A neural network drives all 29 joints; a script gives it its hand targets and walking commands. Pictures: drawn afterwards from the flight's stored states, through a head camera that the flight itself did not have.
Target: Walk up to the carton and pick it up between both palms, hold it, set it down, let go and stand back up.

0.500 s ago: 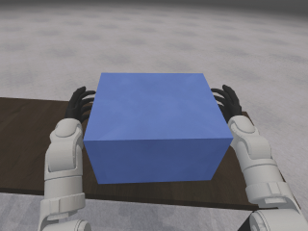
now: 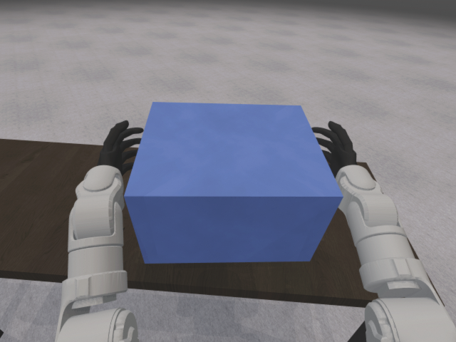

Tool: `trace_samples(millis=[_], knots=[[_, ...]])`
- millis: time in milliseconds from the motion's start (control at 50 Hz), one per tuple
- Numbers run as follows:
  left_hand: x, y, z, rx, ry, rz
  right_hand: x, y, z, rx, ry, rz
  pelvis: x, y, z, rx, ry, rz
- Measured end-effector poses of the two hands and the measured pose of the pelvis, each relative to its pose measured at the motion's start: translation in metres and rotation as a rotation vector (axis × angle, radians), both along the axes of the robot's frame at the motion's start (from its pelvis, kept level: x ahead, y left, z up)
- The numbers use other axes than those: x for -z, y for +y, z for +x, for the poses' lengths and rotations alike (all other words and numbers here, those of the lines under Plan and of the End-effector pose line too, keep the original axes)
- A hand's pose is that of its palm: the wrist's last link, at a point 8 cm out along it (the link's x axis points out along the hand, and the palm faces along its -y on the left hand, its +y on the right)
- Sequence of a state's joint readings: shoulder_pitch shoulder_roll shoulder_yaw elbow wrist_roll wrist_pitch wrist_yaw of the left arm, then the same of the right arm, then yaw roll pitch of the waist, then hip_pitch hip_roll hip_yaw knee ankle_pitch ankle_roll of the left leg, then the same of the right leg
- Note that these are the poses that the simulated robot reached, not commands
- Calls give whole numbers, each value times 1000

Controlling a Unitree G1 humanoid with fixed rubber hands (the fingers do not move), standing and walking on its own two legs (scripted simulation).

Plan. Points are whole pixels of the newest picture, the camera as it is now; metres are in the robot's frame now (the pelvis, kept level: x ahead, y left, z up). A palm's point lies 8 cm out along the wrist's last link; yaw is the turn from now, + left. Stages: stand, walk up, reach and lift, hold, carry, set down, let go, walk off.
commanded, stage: hold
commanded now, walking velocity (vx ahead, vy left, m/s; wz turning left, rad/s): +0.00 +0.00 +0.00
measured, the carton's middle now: (228, 178) +0.39 +0.01 +0.14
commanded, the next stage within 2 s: none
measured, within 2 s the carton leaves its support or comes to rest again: neither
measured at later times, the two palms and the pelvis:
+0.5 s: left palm (112, 171) +0.35 +0.20 +0.19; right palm (340, 169) +0.36 -0.19 +0.18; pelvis +0.00 +0.00 +0.00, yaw +0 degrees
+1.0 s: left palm (113, 169) +0.36 +0.20 +0.19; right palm (339, 164) +0.37 -0.19 +0.19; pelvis +0.01 +0.00 +0.00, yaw +0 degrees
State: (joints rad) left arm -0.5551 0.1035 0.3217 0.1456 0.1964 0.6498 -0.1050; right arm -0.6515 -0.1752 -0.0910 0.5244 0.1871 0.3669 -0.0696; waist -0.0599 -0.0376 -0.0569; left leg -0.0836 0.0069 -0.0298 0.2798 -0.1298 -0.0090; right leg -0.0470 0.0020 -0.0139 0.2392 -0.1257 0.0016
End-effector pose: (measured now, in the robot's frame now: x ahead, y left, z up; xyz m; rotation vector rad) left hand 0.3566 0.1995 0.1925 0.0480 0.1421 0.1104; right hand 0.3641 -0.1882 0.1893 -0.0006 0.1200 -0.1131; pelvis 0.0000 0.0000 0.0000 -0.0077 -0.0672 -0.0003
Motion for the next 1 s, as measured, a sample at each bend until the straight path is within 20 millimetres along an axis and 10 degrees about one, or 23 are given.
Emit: trace_samples(millis=[1000], knots=[[7,1,5,-2,0,-2,0,1,6,2,-1,4,1,0,10,-4,-10,-3]])
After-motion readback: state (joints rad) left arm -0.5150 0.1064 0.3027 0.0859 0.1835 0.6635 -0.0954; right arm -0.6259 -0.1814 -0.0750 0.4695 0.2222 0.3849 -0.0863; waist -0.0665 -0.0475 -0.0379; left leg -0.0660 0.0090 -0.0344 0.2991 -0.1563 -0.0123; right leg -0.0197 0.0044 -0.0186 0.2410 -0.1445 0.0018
